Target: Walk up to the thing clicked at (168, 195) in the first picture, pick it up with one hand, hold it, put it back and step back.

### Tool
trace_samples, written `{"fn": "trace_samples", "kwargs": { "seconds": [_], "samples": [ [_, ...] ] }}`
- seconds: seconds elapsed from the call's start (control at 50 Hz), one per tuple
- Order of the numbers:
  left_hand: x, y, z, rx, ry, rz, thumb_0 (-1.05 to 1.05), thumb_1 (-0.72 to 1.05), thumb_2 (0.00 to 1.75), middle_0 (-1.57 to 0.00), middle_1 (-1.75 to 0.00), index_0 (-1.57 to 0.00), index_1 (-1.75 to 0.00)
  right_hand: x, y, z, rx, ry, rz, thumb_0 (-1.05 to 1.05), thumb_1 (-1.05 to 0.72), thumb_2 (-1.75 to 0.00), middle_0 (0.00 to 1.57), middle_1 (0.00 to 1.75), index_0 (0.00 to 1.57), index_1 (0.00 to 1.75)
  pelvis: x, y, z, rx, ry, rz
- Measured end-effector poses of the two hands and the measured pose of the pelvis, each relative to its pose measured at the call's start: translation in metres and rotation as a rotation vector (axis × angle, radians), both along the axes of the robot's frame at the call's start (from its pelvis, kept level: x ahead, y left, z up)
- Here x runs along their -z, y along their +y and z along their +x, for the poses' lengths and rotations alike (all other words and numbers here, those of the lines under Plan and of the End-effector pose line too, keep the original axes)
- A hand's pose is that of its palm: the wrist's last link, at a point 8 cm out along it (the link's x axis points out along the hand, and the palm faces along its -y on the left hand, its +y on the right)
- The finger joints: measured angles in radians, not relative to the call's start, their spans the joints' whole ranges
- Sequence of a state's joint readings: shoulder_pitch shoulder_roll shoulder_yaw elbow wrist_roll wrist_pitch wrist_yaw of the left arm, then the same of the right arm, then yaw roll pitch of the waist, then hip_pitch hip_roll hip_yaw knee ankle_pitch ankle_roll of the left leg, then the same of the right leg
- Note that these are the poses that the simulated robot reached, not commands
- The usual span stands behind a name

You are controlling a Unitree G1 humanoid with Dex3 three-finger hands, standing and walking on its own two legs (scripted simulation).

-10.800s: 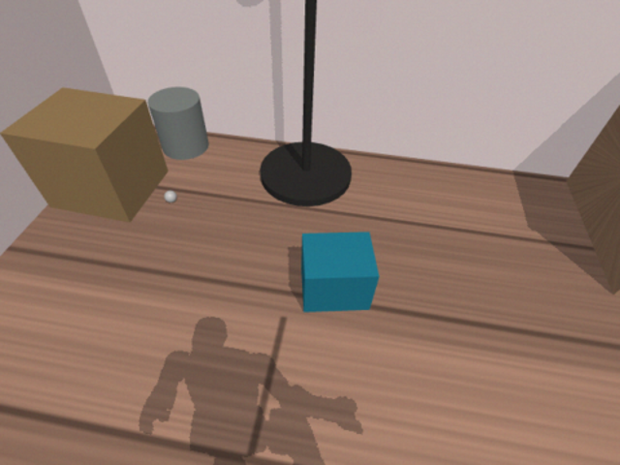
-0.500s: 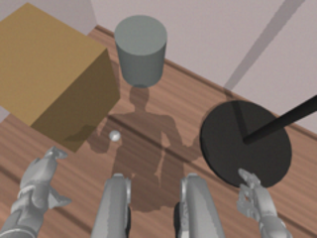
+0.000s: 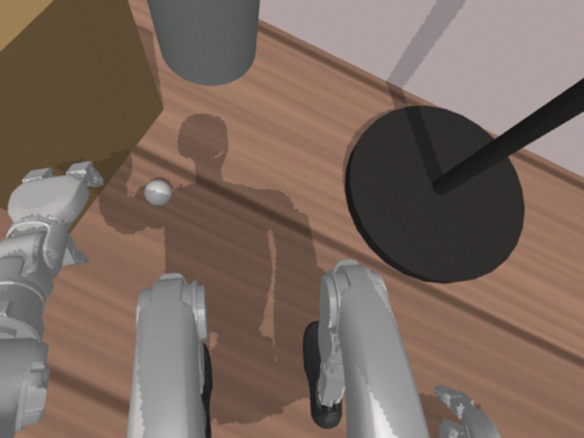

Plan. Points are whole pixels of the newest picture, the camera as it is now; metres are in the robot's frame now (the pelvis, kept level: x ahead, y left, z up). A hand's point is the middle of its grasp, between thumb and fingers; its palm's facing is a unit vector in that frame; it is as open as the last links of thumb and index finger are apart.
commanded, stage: rise first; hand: left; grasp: from above
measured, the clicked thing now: (158, 192) +0.54 +0.22 -0.37
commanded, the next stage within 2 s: none
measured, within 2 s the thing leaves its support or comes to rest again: neither
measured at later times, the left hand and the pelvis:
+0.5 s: hand (98, 202) +0.46 +0.28 -0.22, palm faces -0.46 -0.03 -0.89, open 12.8 cm; pelvis +0.01 +0.01 -0.05, yaw -1 degrees
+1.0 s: hand (109, 195) +0.49 +0.27 -0.24, palm faces -0.45 -0.05 -0.89, open 13.4 cm; pelvis +0.01 +0.00 -0.07, yaw -3 degrees
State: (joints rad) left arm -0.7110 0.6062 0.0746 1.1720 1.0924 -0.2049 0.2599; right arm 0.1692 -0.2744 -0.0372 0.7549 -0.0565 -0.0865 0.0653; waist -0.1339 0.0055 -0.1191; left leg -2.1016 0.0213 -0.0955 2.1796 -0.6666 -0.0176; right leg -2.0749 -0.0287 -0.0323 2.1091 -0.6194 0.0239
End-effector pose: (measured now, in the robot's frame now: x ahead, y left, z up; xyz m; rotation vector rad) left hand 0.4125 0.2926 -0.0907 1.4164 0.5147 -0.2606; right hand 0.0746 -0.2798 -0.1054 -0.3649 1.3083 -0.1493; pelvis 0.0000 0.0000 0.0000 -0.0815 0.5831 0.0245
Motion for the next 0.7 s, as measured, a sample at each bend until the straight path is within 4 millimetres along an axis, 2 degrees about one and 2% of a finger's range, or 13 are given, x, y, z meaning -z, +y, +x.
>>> {"fn": "trace_samples", "kwargs": {
  "seconds": [0.12, 0.4, 0.7],
  "samples": [
    [0.023, 0.0, 0.016, 0.056, -0.024, 0.038, 0.0, -0.31, 0.85, -0.28, -0.82, -0.28, -0.82, 0.01, 0.005, -0.012, -0.002, 0.054, -0.016, 0.01, -0.9, -0.9, 0.2, 0.3, 0.2, 0.3, 0.017, 0.005, 0.0, -0.003, 0.006, -0.016],
    [0.056, -0.01, 0.051, 0.107, -0.031, 0.079, 0.0, -0.29, 0.83, -0.3, -0.77, -0.3, -0.77, 0.036, 0.017, -0.013, -0.019, 0.099, 0.006, 0.0, -0.91, -0.9, 0.2, 0.3, 0.2, 0.3, 0.042, 0.01, 0.006, 0.0, 0.022, -0.03],
    [0.08, -0.018, 0.072, 0.084, -0.028, 0.083, 0.0, -0.31, 0.83, -0.27, -0.83, -0.28, -0.83, 0.047, 0.01, -0.03, -0.03, 0.181, 0.017, 0.0, -0.91, -0.9, 0.2, 0.3, 0.2, 0.3, 0.058, 0.003, 0.012, 0.013, 0.032, -0.027]
  ]
}}
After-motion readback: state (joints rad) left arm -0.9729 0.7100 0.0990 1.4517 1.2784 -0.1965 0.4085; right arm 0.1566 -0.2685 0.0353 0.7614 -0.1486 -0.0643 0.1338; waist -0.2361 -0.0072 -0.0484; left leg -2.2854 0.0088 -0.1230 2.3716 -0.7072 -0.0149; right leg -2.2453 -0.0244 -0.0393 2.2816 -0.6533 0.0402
